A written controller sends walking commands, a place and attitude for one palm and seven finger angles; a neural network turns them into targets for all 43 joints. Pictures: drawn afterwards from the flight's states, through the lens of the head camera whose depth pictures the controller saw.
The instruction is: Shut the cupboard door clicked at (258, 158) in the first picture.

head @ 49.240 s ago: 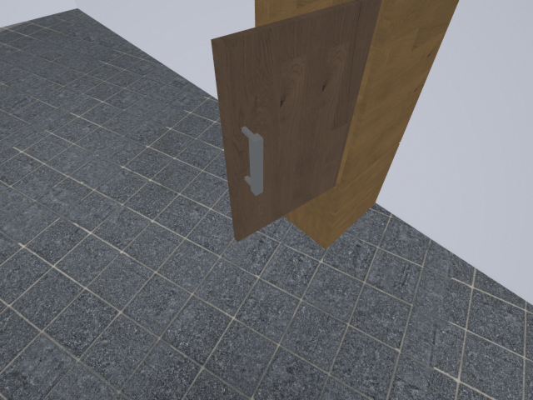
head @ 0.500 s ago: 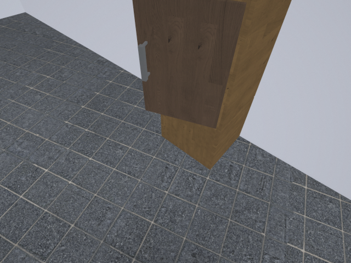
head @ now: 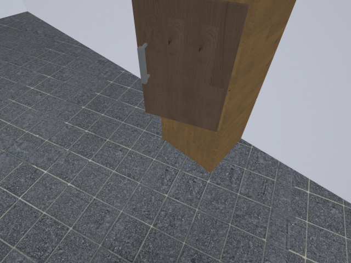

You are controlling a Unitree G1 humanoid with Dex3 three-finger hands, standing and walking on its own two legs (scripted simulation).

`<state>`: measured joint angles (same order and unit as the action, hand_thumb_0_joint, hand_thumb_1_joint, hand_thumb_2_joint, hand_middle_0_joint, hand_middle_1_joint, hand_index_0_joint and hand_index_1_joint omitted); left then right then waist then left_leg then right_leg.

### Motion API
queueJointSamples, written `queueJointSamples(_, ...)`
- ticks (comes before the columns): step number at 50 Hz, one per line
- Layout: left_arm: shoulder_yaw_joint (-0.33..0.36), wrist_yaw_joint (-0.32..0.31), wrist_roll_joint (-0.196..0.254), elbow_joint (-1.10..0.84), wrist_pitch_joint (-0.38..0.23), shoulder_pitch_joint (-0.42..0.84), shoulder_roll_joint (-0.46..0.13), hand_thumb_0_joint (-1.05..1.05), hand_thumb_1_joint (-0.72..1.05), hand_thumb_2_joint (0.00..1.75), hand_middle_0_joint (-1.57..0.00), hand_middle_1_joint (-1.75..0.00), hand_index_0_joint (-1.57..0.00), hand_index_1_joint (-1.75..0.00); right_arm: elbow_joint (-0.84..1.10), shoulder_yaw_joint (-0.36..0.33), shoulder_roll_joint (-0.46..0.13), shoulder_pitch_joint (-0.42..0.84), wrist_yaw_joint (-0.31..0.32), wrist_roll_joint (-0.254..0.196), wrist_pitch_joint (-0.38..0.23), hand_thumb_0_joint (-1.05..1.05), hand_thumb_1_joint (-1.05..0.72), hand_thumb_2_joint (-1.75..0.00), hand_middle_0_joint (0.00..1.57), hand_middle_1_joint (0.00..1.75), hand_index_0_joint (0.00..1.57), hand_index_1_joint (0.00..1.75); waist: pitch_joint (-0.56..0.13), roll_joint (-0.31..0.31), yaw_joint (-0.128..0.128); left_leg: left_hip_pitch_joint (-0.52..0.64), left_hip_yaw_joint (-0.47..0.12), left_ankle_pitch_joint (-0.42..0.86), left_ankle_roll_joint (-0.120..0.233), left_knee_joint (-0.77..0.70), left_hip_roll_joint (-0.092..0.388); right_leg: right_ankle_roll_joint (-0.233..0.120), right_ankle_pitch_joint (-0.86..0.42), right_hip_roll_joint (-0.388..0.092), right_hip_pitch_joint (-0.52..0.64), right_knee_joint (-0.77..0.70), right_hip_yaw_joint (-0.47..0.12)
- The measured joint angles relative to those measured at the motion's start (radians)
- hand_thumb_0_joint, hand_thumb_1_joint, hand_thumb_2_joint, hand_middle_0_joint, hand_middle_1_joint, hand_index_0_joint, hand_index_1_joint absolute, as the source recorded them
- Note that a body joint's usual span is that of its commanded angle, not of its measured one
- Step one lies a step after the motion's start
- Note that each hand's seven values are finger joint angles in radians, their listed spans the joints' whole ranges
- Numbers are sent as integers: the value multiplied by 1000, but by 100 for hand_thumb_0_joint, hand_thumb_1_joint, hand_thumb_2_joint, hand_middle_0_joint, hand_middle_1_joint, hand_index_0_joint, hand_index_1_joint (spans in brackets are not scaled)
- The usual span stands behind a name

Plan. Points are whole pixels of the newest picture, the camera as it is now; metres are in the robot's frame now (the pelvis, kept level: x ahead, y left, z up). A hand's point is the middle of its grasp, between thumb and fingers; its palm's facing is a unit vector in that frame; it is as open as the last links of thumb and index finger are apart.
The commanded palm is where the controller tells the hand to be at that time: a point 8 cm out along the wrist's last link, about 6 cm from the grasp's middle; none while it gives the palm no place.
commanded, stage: walk to a spot facing it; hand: left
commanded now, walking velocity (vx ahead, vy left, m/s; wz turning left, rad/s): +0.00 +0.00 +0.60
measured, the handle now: (144, 63) +0.87 +0.17 -0.02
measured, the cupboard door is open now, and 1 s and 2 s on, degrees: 21 21 21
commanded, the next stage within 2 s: none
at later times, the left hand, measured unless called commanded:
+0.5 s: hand out of the picture +0.03 +0.25 -0.17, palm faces +0.26 -0.92 -0.29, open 7.4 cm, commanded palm none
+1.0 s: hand out of the picture -0.06 +0.21 -0.20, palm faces +0.60 -0.76 -0.26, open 7.4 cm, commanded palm none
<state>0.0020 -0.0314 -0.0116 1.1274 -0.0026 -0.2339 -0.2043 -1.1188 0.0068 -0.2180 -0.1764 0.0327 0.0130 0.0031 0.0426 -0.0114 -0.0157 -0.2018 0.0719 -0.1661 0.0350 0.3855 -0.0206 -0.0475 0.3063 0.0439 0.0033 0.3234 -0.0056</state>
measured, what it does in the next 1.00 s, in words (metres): steps on the spot, turning left: right foot, then left foot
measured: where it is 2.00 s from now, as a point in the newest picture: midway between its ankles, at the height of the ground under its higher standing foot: outside the picture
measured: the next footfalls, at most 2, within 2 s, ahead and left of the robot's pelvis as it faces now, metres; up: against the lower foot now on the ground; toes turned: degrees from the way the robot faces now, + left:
right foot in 0.62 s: +0.09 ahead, -0.12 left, +0.00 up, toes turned +24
left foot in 0.92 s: -0.01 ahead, +0.13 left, +0.00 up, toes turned +40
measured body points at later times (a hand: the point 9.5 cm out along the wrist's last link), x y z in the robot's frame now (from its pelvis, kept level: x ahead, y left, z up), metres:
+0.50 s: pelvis +0.00 +0.02 -0.01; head +0.06 +0.03 +0.43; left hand +0.02 +0.30 -0.15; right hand +0.10 -0.21 -0.16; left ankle +0.02 +0.13 -0.74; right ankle +0.02 -0.13 -0.70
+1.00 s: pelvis +0.03 +0.01 -0.02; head +0.07 +0.07 +0.42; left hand -0.09 +0.25 -0.18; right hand +0.28 -0.13 -0.15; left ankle -0.04 +0.11 -0.74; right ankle +0.06 -0.13 -0.70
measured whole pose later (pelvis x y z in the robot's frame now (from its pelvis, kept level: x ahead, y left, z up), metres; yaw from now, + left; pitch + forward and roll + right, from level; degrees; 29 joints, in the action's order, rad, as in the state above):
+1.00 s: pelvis +0.03 +0.01 -0.02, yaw +38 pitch +1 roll +1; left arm 0.06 -0.02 -0.03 0.89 0.06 -0.22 -0.26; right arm -0.86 -0.05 -0.25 -0.12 -0.02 0.02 0.03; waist 0.14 -0.06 0.00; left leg -0.34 0.04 -0.33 0.02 0.66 -0.01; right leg 0.06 0.56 -0.11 -0.38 1.01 0.07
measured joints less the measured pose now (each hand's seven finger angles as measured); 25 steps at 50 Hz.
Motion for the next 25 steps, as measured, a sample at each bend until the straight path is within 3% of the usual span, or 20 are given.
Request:
queueJointSamples(6,22,-6,-3,-51,14,-5,17,0,91,90,-20,-30,-20,-30,28,-14,15,-35,-6,3,29,0,-90,-90,20,30,20,30,22,11,-2,-82,-45,-67,-9,163,-5,-6,66,0,-34,103,61)
queueJointSamples(9,33,-8,-13,-77,19,-16,17,0,91,90,-20,-30,-20,-30,47,-30,26,-52,-12,4,55,0,-91,-90,20,30,20,30,44,7,0,-145,-36,-234,-27,380,11,-8,108,-8,-34,159,99)
queueJointSamples(11,41,-7,-18,-87,23,-24,11,0,91,90,-20,-30,-20,-30,65,-36,33,-58,-17,3,65,0,-91,-90,20,30,20,30,60,-10,-3,-155,-20,-284,-34,422,23,0,138,-30,-35,198,120)
queueJointSamples(13,47,-2,-15,-98,28,-30,0,0,91,90,-21,-30,-20,-30,92,-39,35,-65,-24,6,62,0,-91,-90,20,30,20,30,71,-30,-11,-132,-1,-201,-32,337,30,16,179,-64,-57,274,142)
queueJointSamples(14,50,1,-11,-105,31,-32,-1,0,91,90,-21,-30,-20,-30,108,-41,28,-70,-27,9,54,0,-90,-90,20,30,20,30,72,-26,-15,-126,-8,-101,-12,291,32,27,197,-77,-94,352,154)
queueJointSamples(17,56,3,-6,-126,56,-6,-13,1,91,90,-21,-30,-20,-30,134,-48,22,-63,-28,16,41,0,-90,-90,20,30,20,30,85,-30,-13,-154,-10,-122,14,311,-3,52,270,-88,-256,647,80)
queueJointSamples(19,62,6,-9,-144,66,21,-18,1,91,90,-20,-30,-20,-30,147,-48,17,-62,-27,21,41,0,-90,-90,20,30,20,30,82,-15,-17,-161,-31,-116,16,273,-17,58,238,-84,-340,726,44)
queueJointSamples(25,66,14,-14,-224,45,90,-35,1,91,90,-20,-30,-20,-30,165,-50,0,-52,-28,25,43,0,-90,-90,20,30,20,30,72,40,-21,-170,-127,-21,5,149,-28,77,162,-71,-421,589,-10)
